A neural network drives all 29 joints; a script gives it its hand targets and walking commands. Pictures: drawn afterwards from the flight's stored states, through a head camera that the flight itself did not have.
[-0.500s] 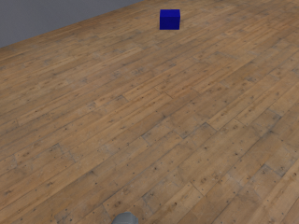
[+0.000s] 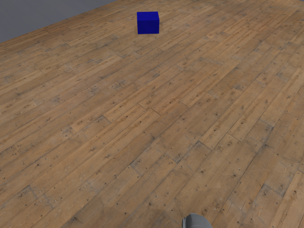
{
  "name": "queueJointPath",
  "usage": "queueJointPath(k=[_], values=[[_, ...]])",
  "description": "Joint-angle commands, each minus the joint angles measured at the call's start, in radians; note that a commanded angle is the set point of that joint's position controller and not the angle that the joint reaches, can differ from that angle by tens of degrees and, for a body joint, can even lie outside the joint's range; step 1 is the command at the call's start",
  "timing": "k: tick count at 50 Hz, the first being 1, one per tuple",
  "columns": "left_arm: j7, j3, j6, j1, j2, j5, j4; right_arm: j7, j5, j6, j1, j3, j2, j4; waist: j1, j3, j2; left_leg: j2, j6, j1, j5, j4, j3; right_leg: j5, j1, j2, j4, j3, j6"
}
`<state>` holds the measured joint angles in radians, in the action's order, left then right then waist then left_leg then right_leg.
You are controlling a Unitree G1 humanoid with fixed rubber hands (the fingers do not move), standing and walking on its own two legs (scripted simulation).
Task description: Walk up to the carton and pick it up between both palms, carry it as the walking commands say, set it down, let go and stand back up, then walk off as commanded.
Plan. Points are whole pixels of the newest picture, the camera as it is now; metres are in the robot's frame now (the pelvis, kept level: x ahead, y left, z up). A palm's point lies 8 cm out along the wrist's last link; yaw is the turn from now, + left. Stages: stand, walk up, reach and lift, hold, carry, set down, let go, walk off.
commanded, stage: walk up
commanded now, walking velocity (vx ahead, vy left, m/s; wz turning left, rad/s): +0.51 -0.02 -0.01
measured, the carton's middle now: (147, 22) +2.55 +0.06 -0.69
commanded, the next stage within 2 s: none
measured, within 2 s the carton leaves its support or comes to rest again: neither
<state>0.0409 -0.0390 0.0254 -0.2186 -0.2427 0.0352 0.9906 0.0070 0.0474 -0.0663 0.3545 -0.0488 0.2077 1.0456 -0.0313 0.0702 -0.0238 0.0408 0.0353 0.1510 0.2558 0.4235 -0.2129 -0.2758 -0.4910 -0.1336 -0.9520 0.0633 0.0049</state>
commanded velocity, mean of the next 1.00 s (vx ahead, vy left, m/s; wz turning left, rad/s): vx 0.48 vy -0.01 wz -0.03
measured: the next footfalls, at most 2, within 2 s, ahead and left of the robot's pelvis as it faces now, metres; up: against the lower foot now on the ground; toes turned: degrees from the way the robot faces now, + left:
right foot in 0.18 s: +0.23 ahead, -0.15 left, +0.00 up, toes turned -10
left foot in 0.60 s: +0.46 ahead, +0.10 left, +0.00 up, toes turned +10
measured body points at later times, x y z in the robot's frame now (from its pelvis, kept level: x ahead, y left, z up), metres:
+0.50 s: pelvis +0.24 -0.04 -0.01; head +0.26 -0.02 +0.44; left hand +0.16 +0.18 -0.16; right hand +0.41 -0.27 -0.13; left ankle +0.35 +0.10 -0.71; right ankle +0.19 -0.14 -0.74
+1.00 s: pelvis +0.49 -0.02 +0.00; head +0.52 -0.02 +0.45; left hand +0.65 +0.22 -0.13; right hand +0.38 -0.25 -0.15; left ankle +0.42 +0.09 -0.74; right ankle +0.60 -0.16 -0.71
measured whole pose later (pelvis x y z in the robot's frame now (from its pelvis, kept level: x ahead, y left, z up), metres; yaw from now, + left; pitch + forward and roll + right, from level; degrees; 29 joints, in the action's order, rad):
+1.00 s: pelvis +0.49 -0.02 +0.00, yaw -2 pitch -1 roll +1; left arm 0.04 -0.06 0.02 -0.08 -0.25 0.03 0.95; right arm 0.00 0.04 -0.06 0.44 -0.06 0.19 1.12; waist -0.10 0.07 -0.03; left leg 0.03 -0.01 0.02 0.32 0.36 -0.19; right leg -0.25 -0.49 -0.14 -0.68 0.12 -0.01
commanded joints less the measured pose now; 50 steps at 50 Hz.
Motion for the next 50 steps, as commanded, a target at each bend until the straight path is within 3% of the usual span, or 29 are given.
queueJointPath(k=[1, 4, 6, 7, 8, 9, 10, 11, 12, 15, 16, 18, 21, 24, 26, 28, 29, 30, 31, 32, 33, 34, 35, 36, 40, 43, 45, 47, 50], values=[[0.008, -0.007, 0.0, 0.055, 0.0, 0.002, -0.065, 0.001, -0.005, -0.016, 0.027, -0.017, 0.122, -0.02, 0.011, 0.05, 0.115, 0.253, 0.09, 0.041, 0.041, -0.295, 0.244, 0.035, -0.003, 0.007, 0.194, 0.051, -0.01], [0.008, -0.011, 0.007, 0.083, -0.013, 0.002, -0.069, -0.002, -0.001, -0.013, 0.062, -0.022, 0.139, 0.001, 0.002, 0.057, 0.1, 0.267, 0.096, 0.044, 0.02, -0.241, 0.239, 0.007, 0.061, 0.027, 0.314, 0.092, -0.011], [0.005, -0.017, 0.017, 0.014, -0.027, 0.005, -0.039, -0.002, -0.005, -0.008, 0.066, -0.023, 0.138, 0.003, 0.04, 0.024, 0.077, 0.24, 0.08, 0.094, -0.026, -0.122, 0.186, 0.058, 0.221, 0.059, 0.4, 0.132, -0.012], [-0.004, -0.028, 0.023, -0.066, -0.057, 0.009, -0.013, -0.004, -0.013, -0.01, 0.057, -0.02, 0.131, -0.009, 0.077, -0.033, 0.047, 0.218, 0.059, 0.159, -0.151, -0.002, 0.155, 0.064, 0.373, 0.063, 0.422, 0.115, 0.005], [-0.016, -0.05, 0.034, -0.209, -0.122, 0.02, 0.025, -0.008, -0.019, -0.011, 0.043, -0.008, 0.096, -0.03, 0.14, -0.146, -0.071, 0.143, 0.017, 0.294, -0.181, 0.254, 0.082, -0.034, 0.599, -0.03, 0.486, -0.035, 0.049], [-0.028, -0.072, 0.043, -0.333, -0.235, 0.024, 0.05, -0.016, -0.019, -0.009, 0.057, 0.011, 0.02, -0.049, 0.183, -0.215, -0.327, 0.001, -0.025, 0.536, 0.209, 0.615, 0.038, -0.17, 0.759, -0.288, 0.671, -0.452, 0.134], [-0.036, -0.069, 0.038, -0.349, -0.258, 0.013, 0.059, -0.016, -0.01, -0.001, 0.004, 0.009, 0.024, -0.069, 0.174, -0.223, -0.28, 0.025, -0.004, 0.589, 0.281, 0.773, 0.14, -0.085, 0.77, -0.356, 0.728, -0.568, 0.178], [-0.039, -0.051, 0.035, -0.3, -0.203, 0.005, 0.068, -0.017, -0.001, -0.001, -0.071, 0.007, 0.042, -0.078, 0.162, -0.18, -0.128, 0.071, -0.005, 0.583, 0.184, 0.804, 0.196, 0.047, 0.714, -0.308, 0.701, -0.475, 0.19], [-0.038, -0.042, 0.04, -0.242, -0.166, -0.001, 0.059, -0.018, -0.005, -0.004, -0.045, 0.005, 0.031, -0.063, 0.128, -0.171, -0.083, 0.083, -0.008, 0.583, 0.145, 0.817, 0.219, 0.146, 0.665, -0.26, 0.671, -0.393, 0.175], [-0.042, -0.02, 0.053, -0.15, -0.09, -0.017, 0.019, -0.022, -0.01, 0.008, -0.044, -0.004, 0.018, -0.05, 0.067, -0.062, -0.062, 0.125, -0.038, 0.519, 0.097, 0.725, 0.231, 0.209, 0.476, -0.218, 0.727, -0.297, 0.179], [-0.044, -0.015, 0.056, -0.158, -0.079, -0.015, 0.024, -0.022, -0.009, 0.016, -0.056, -0.006, 0.023, -0.055, 0.062, -0.049, -0.054, 0.123, -0.043, 0.514, 0.102, 0.692, 0.227, 0.265, 0.456, -0.222, 0.731, -0.277, 0.183], [-0.049, -0.01, 0.059, -0.157, -0.072, -0.019, 0.031, -0.03, -0.008, 0.031, -0.097, -0.007, 0.015, -0.065, 0.048, 0.008, -0.04, 0.129, -0.053, 0.475, 0.066, 0.607, 0.211, 0.213, 0.363, -0.216, 0.777, -0.205, 0.185], [-0.052, -0.004, 0.059, -0.149, -0.073, -0.016, 0.035, -0.044, -0.021, 0.046, -0.219, -0.004, 0.001, -0.113, 0.046, 0.062, -0.072, 0.114, -0.052, 0.395, -0.039, 0.418, 0.194, 0.013, 0.265, -0.167, 0.827, -0.116, 0.156], [-0.047, -0.003, 0.055, -0.181, -0.087, -0.014, 0.05, -0.053, -0.024, 0.047, -0.321, -0.004, 0.011, -0.153, 0.067, 0.076, -0.08, 0.095, -0.054, 0.313, -0.067, 0.284, 0.146, -0.003, 0.236, -0.161, 0.834, -0.118, 0.152], [-0.047, -0.005, 0.049, -0.205, -0.104, -0.012, 0.067, -0.055, -0.019, 0.045, -0.346, -0.005, 0.014, -0.162, 0.069, 0.078, -0.059, 0.081, -0.053, 0.269, -0.066, 0.211, 0.115, 0.008, 0.251, -0.164, 0.802, -0.115, 0.152], [-0.045, -0.003, 0.043, -0.214, -0.107, -0.015, 0.081, -0.045, -0.013, 0.035, -0.286, -0.011, 0.029, -0.138, 0.037, 0.038, -0.011, 0.053, -0.055, 0.131, -0.119, 0.099, 0.073, 0.04, 0.257, -0.133, 0.694, -0.06, 0.122], [-0.043, 0.002, 0.047, -0.234, -0.097, -0.017, 0.091, -0.035, -0.006, 0.027, -0.198, -0.02, 0.059, -0.101, 0.005, -0.027, 0.046, 0.037, -0.047, -0.022, -0.123, 0.071, 0.07, 0.142, 0.235, -0.097, 0.568, -0.022, 0.097], [-0.041, 0.006, 0.05, -0.264, -0.068, -0.024, 0.087, -0.02, 0.004, 0.017, -0.067, -0.041, 0.126, -0.061, -0.037, -0.134, 0.169, 0.134, -0.009, -0.2, -0.022, 0.02, 0.2, 0.153, 0.166, -0.02, 0.342, 0.056, 0.063], [-0.036, 0.01, 0.052, -0.282, -0.029, -0.03, 0.061, -0.006, 0.014, 0.015, 0.059, -0.068, 0.22, -0.037, -0.078, -0.223, 0.36, 0.333, 0.063, -0.393, 0.089, -0.088, 0.472, -0.129, -0.039, 0.081, 0.082, 0.099, 0.03], [-0.039, 0.008, 0.045, -0.235, -0.027, -0.016, 0.028, 0.004, 0.009, 0.026, 0.104, -0.071, 0.265, -0.035, -0.085, -0.206, 0.363, 0.445, 0.139, -0.392, 0.14, -0.192, 0.648, -0.296, -0.136, 0.085, -0.1, 0.031, 0.032], [-0.038, 0.002, 0.031, -0.194, -0.059, -0.013, 0.036, 0.009, -0.001, 0.033, 0.049, -0.06, 0.225, -0.034, -0.078, -0.157, 0.256, 0.439, 0.168, -0.312, 0.141, -0.184, 0.593, -0.232, -0.129, 0.03, -0.201, -0.022, 0.013], [-0.037, 0.002, 0.031, -0.172, -0.066, -0.015, 0.035, 0.008, 0.005, 0.025, 0.001, -0.047, 0.187, -0.04, -0.06, -0.099, 0.19, 0.432, 0.156, -0.229, 0.108, -0.202, 0.579, -0.204, -0.155, 0.016, -0.229, -0.025, 0.011], [-0.029, 0.005, 0.031, -0.142, -0.052, -0.006, 0.028, 0.008, 0.001, 0.019, -0.041, -0.036, 0.163, -0.041, -0.032, -0.038, 0.174, 0.378, 0.129, -0.133, 0.15, -0.245, 0.502, -0.163, -0.138, -0.013, -0.218, -0.039, 0.021], [-0.026, 0.005, 0.03, -0.125, -0.041, -0.003, 0.02, 0.009, -0.005, 0.013, -0.06, -0.027, 0.142, -0.038, -0.012, 0.01, 0.173, 0.338, 0.119, -0.075, 0.083, -0.258, 0.466, -0.127, -0.124, -0.025, -0.185, -0.045, 0.018], [-0.019, 0.0, 0.017, -0.107, -0.006, -0.004, 0.012, 0.0, -0.009, -0.005, -0.051, -0.026, 0.105, -0.034, 0.023, -0.017, 0.139, 0.294, 0.103, -0.045, -0.144, -0.235, 0.334, -0.05, -0.054, -0.03, -0.057, -0.017, -0.002], [-0.006, -0.009, 0.006, 0.013, -0.006, 0.001, -0.029, -0.003, -0.008, -0.012, -0.018, -0.025, 0.091, -0.017, 0.012, 0.029, 0.103, 0.276, 0.103, -0.041, -0.047, -0.283, 0.299, 0.01, -0.073, -0.026, 0.096, 0.013, -0.009], [0.003, -0.009, 0.003, 0.084, -0.004, -0.001, -0.056, -0.006, -0.007, -0.013, -0.01, -0.027, 0.107, -0.006, 0.003, 0.057, 0.122, 0.268, 0.09, -0.014, -0.013, -0.294, 0.268, 0.047, -0.042, -0.021, 0.199, 0.033, -0.013], [0.009, -0.011, 0.004, 0.124, -0.005, -0.001, -0.075, -0.008, -0.006, -0.011, 0.013, -0.025, 0.12, 0.009, -0.011, 0.059, 0.133, 0.266, 0.09, 0.002, -0.037, -0.28, 0.256, 0.041, 0.013, 0.004, 0.265, 0.067, -0.013], [0.01, -0.016, 0.008, 0.117, -0.018, 0.001, -0.07, -0.009, -0.005, -0.005, 0.033, -0.028, 0.132, 0.014, 0.004, 0.059, 0.119, 0.26, 0.077, 0.024, -0.102, -0.193, 0.213, 0.061, 0.109, 0.03, 0.354, 0.11, -0.01]])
